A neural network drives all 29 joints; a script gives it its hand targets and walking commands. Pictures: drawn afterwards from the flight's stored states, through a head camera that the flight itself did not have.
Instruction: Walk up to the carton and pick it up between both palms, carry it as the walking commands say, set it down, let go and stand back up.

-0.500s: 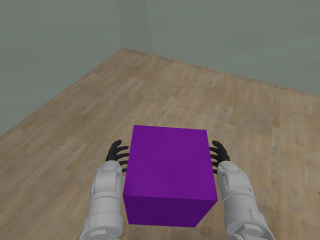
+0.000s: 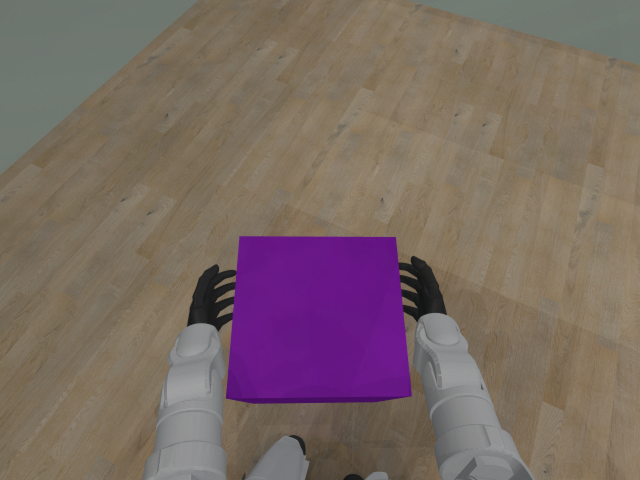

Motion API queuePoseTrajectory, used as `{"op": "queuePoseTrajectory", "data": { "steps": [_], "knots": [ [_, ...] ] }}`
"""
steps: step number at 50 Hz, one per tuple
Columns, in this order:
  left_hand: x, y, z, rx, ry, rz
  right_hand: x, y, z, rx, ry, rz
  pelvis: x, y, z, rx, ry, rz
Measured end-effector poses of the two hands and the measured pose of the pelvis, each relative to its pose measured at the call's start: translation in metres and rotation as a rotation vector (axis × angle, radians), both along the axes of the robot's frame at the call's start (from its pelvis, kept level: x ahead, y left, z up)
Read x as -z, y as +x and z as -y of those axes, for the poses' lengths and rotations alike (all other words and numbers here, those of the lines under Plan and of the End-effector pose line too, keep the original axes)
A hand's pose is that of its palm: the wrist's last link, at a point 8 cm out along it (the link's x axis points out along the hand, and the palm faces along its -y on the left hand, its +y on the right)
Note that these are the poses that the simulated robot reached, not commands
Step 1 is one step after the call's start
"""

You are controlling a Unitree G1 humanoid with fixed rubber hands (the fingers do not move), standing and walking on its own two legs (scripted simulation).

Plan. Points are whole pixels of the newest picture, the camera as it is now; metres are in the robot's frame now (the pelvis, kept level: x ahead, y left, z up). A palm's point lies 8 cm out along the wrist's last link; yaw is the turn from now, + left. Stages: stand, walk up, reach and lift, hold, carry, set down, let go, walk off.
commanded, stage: set down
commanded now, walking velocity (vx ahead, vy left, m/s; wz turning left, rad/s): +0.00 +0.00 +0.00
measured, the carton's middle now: (316, 330) +0.32 +0.08 -0.13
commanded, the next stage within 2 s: none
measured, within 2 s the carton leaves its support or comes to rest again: neither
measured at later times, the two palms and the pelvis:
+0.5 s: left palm (228, 316) +0.32 +0.22 -0.14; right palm (418, 309) +0.38 -0.08 -0.13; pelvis -0.03 +0.03 -0.07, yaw -2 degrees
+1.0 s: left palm (239, 319) +0.35 +0.22 -0.23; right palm (404, 314) +0.40 -0.07 -0.22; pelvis -0.05 +0.02 -0.15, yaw -3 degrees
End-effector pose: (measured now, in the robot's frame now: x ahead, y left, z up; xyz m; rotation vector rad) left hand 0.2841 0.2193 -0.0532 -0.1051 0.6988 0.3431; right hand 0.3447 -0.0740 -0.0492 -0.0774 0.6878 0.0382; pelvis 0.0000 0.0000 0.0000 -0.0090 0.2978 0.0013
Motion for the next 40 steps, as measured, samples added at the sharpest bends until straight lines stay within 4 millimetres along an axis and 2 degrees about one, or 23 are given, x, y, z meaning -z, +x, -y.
{"op": "queuePoseTrajectory", "data": {
  "steps": [7, 14, 21, 32, 40],
  "knots": [
    [0.020, 0.021, 0.000, 0.046, 0.009, 0.022, 0.020, 0.009, 0.003, 0.039, 0.001, 0.025, 0.017, -0.013, -0.012, 0.009, -0.005, -0.086],
    [0.047, 0.032, 0.005, 0.050, -0.010, 0.001, 0.044, 0.016, 0.007, 0.076, 0.014, 0.002, 0.036, -0.022, -0.025, 0.029, -0.002, -0.161],
    [0.069, 0.040, 0.003, 0.036, -0.004, 0.025, 0.065, 0.031, 0.004, 0.055, 0.011, 0.029, 0.059, -0.028, -0.033, 0.028, -0.008, -0.245],
    [0.115, 0.041, 0.001, 0.021, -0.021, 0.002, 0.104, 0.038, 0.001, 0.061, 0.022, 0.001, 0.090, -0.038, -0.031, 0.047, -0.008, -0.317],
    [0.137, 0.055, -0.003, 0.025, 0.013, 0.014, 0.135, 0.051, -0.003, 0.048, 0.038, 0.016, 0.119, -0.047, -0.027, 0.038, -0.008, -0.350]
  ]
}}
